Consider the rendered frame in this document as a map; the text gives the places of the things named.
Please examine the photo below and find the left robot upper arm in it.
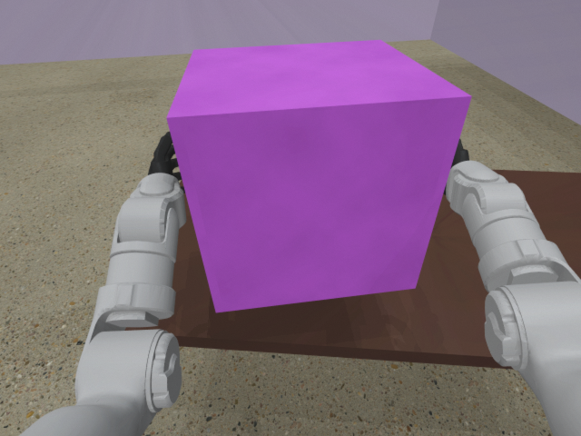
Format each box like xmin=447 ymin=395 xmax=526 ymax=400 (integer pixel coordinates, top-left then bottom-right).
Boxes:
xmin=19 ymin=329 xmax=182 ymax=436

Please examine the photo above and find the robot left hand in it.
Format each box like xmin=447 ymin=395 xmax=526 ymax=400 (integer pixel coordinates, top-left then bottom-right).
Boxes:
xmin=148 ymin=132 xmax=185 ymax=193

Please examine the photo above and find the table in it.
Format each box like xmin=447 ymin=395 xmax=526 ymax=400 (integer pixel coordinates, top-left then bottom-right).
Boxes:
xmin=125 ymin=170 xmax=581 ymax=370

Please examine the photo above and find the robot right hand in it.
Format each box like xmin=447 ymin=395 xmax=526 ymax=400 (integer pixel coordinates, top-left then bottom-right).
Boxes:
xmin=443 ymin=139 xmax=469 ymax=195

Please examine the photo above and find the right robot upper arm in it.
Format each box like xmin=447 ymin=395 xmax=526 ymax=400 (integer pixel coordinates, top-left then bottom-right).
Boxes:
xmin=485 ymin=281 xmax=581 ymax=436

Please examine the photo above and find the right robot forearm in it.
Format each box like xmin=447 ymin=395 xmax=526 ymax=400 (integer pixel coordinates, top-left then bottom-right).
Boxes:
xmin=446 ymin=161 xmax=581 ymax=292

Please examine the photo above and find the carton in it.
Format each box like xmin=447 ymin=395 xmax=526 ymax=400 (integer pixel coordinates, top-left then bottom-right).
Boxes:
xmin=166 ymin=40 xmax=472 ymax=312

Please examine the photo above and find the left robot forearm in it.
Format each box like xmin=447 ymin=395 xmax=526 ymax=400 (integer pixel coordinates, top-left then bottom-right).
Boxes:
xmin=74 ymin=173 xmax=186 ymax=402

